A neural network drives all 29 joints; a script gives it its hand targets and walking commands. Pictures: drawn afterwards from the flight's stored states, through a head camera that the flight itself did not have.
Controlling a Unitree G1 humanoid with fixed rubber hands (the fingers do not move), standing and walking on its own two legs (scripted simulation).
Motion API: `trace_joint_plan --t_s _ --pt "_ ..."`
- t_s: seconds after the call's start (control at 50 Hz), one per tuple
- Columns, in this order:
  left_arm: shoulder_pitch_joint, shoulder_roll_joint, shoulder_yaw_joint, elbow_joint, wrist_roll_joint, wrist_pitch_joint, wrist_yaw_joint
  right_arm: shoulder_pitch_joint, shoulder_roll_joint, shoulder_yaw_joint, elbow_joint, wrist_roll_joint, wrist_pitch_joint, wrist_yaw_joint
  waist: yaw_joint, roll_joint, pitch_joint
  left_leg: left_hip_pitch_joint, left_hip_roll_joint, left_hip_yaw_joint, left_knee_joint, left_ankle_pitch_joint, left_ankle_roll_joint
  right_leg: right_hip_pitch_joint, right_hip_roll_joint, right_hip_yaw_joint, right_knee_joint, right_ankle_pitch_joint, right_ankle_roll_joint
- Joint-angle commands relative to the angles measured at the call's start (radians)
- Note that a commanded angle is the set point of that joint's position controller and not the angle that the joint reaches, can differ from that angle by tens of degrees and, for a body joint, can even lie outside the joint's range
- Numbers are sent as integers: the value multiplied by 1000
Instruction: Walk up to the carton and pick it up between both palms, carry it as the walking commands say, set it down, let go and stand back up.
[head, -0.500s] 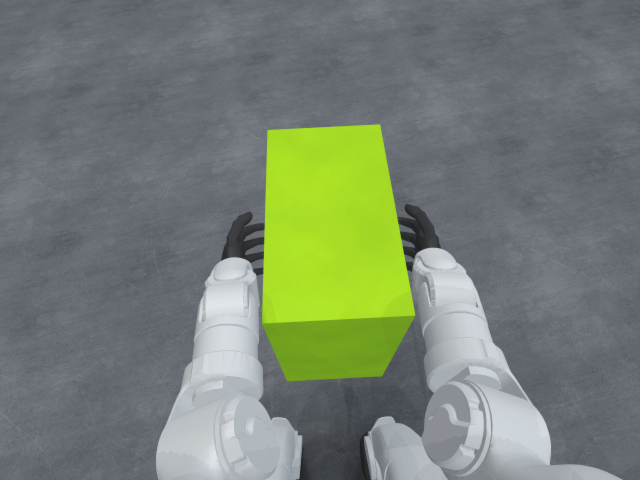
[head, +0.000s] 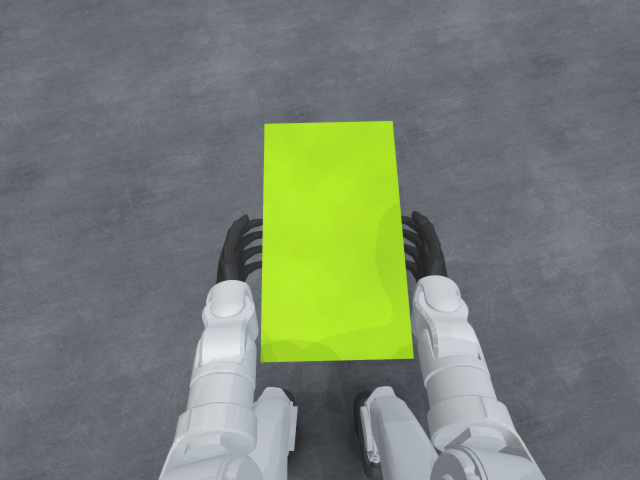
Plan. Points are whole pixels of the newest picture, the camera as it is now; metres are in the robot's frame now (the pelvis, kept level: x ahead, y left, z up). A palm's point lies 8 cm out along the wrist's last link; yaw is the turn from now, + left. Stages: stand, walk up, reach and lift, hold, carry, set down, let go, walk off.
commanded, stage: set down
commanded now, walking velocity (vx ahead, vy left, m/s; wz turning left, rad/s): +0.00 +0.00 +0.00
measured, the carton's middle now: (329, 259) +0.40 +0.00 -0.15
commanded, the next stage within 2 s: none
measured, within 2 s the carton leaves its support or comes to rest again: neither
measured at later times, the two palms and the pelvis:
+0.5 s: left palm (241, 277) +0.37 +0.13 -0.16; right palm (408, 273) +0.37 -0.12 -0.15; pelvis -0.04 +0.01 -0.09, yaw +0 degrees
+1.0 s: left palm (254, 267) +0.41 +0.13 -0.24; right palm (398, 265) +0.41 -0.12 -0.24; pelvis -0.05 +0.01 -0.16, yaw +0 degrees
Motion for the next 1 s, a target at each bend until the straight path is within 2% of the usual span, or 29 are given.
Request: trace_joint_plan --t_s 0.0,0.16,0.38,0.48,0.72,0.98 --pt "-404 -844 -558 65 -77 -60 -143 -398 849 549 81 70 -41 134 3 8 -762 333 -118 20 26 428 -10 362 92 34 -1 473 37" --pt "-466 -824 -546 120 -96 -66 -108 -471 814 540 130 84 -54 112 -1 16 -758 248 -129 20 133 323 -14 190 104 18 108 338 34" --pt "-709 -858 -478 202 -109 -24 -71 -727 820 447 201 88 -13 109 -22 40 -739 144 -136 25 241 39 -5 -12 118 -29 252 33 21" --pt "-831 -879 -441 234 -114 7 -68 -841 843 401 239 85 21 120 -27 45 -751 88 -139 38 284 -42 -4 -60 123 -46 306 -44 18" --pt "-983 -872 -361 287 -107 50 -81 -971 864 335 273 70 72 139 -23 35 -817 -50 -150 76 397 -34 -2 -130 127 -70 409 -21 26" --pt "-1037 -833 -381 258 -140 52 -90 -1028 837 378 236 106 75 124 -5 12 -926 -175 -162 104 539 53 -11 -205 136 -80 529 71 43"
